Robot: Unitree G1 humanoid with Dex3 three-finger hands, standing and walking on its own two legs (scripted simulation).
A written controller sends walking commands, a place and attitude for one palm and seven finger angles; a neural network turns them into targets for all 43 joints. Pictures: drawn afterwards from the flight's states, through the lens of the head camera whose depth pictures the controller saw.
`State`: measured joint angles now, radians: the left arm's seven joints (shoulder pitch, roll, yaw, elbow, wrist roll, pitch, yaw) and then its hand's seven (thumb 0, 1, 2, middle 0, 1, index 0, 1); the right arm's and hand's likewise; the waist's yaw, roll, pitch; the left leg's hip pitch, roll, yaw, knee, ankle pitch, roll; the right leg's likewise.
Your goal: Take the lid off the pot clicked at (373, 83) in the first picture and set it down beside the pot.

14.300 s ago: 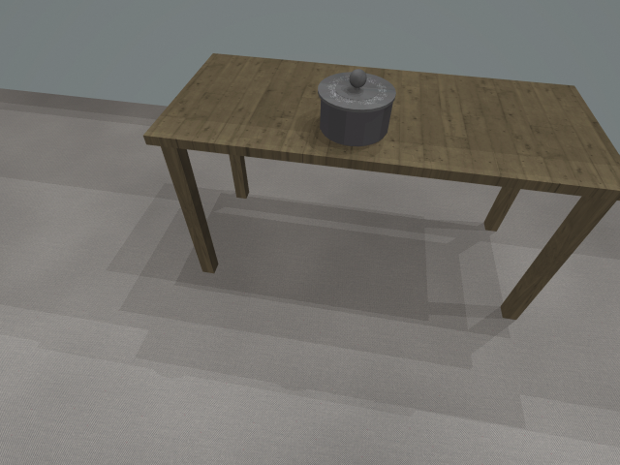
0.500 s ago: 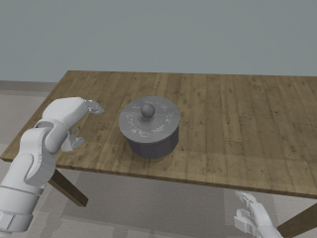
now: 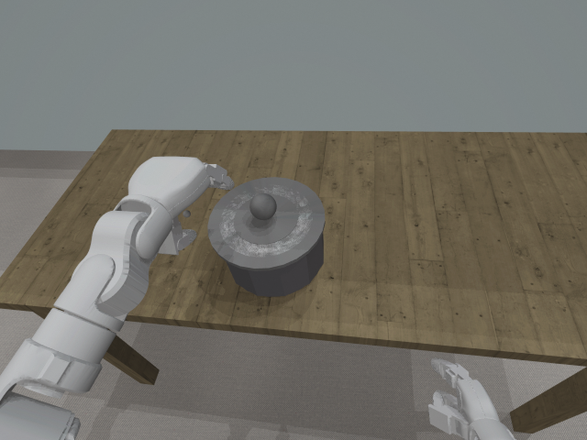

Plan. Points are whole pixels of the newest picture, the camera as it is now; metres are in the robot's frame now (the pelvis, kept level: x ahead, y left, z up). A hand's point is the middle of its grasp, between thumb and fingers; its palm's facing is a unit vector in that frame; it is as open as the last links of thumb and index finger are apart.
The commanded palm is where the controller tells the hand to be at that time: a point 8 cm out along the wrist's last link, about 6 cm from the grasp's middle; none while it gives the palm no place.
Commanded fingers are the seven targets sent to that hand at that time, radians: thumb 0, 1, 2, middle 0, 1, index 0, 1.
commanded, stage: move the open hand above the knob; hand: left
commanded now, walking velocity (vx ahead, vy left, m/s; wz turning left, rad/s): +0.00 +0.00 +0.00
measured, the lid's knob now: (263, 206) +0.47 +0.10 +0.03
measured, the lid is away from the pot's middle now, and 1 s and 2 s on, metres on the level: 0.00 0.00 0.00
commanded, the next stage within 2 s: lower the open fingers around the knob in 1.94 s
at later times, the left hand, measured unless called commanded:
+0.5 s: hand (227, 204) +0.40 +0.13 +0.11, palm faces -0.24 -0.05 -0.97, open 10.2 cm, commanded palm +0.39 +0.13 +0.18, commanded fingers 0.00 -0.30 1.41 -0.82 -0.08 -0.82 -0.08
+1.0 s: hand (245, 171) +0.46 +0.11 +0.12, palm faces -0.23 -0.06 -0.97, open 10.2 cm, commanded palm +0.43 +0.11 +0.18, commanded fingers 0.00 -0.30 1.41 -0.82 -0.08 -0.82 -0.08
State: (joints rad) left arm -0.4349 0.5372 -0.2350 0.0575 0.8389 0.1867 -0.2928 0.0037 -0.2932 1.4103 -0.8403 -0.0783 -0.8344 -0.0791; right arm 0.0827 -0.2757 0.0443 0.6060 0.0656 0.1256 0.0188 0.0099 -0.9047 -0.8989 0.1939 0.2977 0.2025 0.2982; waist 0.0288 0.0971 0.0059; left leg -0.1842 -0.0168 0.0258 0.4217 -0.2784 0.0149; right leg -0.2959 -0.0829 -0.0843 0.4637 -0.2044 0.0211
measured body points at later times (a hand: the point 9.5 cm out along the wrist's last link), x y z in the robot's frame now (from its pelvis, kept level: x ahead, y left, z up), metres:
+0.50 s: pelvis +0.00 -0.01 +0.00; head +0.03 -0.05 +0.44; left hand +0.41 +0.13 +0.17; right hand +0.19 -0.24 -0.12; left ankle -0.04 +0.11 -0.74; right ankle +0.02 -0.13 -0.74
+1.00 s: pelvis +0.01 +0.00 +0.00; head +0.04 -0.04 +0.44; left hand +0.46 +0.11 +0.18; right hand +0.13 -0.24 -0.14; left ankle -0.04 +0.11 -0.74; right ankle +0.02 -0.13 -0.74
